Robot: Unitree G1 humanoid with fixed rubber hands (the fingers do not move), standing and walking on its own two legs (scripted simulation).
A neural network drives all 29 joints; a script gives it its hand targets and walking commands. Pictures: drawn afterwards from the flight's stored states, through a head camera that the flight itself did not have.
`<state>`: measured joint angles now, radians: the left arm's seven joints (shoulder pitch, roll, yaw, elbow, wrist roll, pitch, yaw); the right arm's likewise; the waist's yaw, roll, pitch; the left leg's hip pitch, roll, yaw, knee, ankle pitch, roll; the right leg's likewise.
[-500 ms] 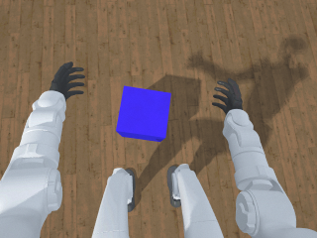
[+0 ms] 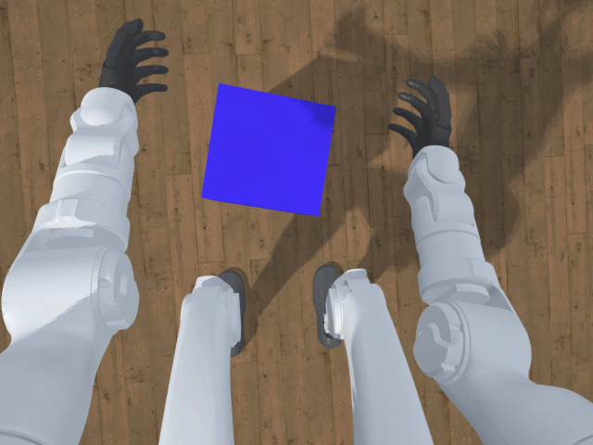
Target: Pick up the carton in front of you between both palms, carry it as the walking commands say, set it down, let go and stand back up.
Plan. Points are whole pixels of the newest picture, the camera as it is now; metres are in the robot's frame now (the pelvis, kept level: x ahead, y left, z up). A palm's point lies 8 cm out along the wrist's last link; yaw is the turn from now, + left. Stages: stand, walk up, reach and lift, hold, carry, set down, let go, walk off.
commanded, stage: reach and lift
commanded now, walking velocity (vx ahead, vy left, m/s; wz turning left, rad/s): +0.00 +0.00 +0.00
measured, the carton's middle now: (267, 160) +0.47 +0.02 -0.45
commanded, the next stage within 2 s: none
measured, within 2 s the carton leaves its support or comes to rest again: leaves its support in 1.42 s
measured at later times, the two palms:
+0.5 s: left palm (169, 137) +0.49 +0.19 -0.35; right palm (373, 166) +0.45 -0.18 -0.35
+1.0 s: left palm (180, 138) +0.50 +0.18 -0.38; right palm (363, 159) +0.46 -0.16 -0.37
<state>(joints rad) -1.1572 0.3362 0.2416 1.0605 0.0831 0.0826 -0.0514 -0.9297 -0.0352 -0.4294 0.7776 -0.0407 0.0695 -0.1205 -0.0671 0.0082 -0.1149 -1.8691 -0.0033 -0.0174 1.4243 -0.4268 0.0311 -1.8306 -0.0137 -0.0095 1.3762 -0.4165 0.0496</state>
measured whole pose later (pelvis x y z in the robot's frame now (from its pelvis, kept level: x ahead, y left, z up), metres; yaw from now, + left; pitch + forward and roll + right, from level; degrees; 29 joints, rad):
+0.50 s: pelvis -0.05 -0.02 -0.18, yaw -1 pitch +39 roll -4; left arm -1.45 0.50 -0.01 1.23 -0.19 0.06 0.00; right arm -1.26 -0.17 -0.19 0.99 0.21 0.06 -0.21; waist -0.06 -0.03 0.26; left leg -2.26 0.02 -0.04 2.08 -0.50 0.02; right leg -2.23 0.03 -0.01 2.03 -0.49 0.05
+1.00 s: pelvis -0.04 -0.01 -0.20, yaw -2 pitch +38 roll -4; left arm -1.45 0.46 -0.08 1.25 -0.22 0.01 0.03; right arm -1.34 -0.19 -0.15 1.13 0.27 -0.01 -0.19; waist -0.04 -0.07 0.28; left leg -2.29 0.03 -0.03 2.17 -0.55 0.03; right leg -2.26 0.04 0.00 2.12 -0.53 0.06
